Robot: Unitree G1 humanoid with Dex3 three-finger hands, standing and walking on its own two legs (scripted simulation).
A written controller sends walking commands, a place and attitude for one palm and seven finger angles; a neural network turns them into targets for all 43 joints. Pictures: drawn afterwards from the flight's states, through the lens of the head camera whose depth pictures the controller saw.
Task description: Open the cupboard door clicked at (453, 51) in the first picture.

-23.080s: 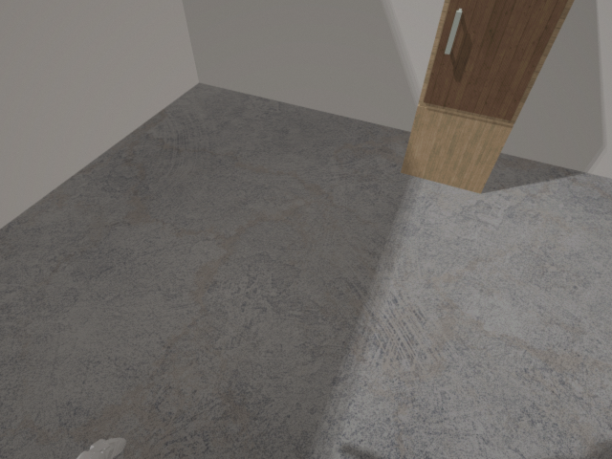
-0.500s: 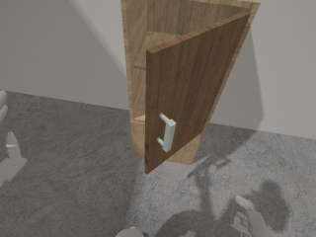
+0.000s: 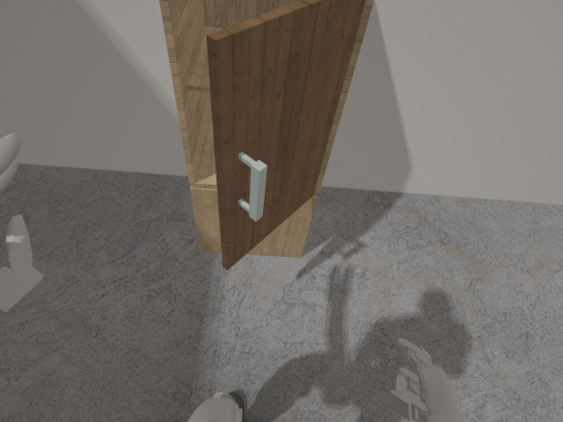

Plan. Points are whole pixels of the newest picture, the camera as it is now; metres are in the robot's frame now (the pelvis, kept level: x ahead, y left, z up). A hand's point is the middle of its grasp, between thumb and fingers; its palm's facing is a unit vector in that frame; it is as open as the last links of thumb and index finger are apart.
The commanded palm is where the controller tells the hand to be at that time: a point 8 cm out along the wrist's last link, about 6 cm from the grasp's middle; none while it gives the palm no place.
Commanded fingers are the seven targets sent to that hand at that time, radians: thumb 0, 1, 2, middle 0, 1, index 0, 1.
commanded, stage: stop stepping back and stand still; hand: left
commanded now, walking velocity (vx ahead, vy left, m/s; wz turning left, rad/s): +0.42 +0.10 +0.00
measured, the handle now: (250, 187) +0.52 +0.10 -0.02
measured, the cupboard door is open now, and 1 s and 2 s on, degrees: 49 49 49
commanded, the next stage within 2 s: let the arm hang, fingers relaxed in 0.60 s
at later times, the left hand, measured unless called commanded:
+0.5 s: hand out of the picture +0.17 +0.28 +0.18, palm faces +0.49 -0.75 -0.45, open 7.5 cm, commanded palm +0.09 +0.32 +0.19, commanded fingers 0.00 0.90 0.90 -0.20 -0.30 -0.20 -0.30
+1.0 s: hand out of the picture +0.00 +0.19 -0.16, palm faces +0.17 -0.97 -0.17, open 7.1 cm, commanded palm none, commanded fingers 0.00 0.90 0.90 -0.20 -0.30 -0.20 -0.30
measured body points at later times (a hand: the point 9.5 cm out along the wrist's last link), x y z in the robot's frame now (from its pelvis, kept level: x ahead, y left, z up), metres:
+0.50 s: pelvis -0.03 +0.01 +0.01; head -0.02 +0.01 +0.46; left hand +0.14 +0.32 +0.21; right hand +0.13 -0.23 -0.08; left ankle -0.05 +0.14 -0.72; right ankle -0.10 -0.10 -0.71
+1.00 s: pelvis -0.05 +0.01 +0.01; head -0.03 +0.03 +0.46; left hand -0.01 +0.24 -0.14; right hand +0.05 -0.22 -0.13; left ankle -0.05 +0.13 -0.72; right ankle -0.07 -0.08 -0.72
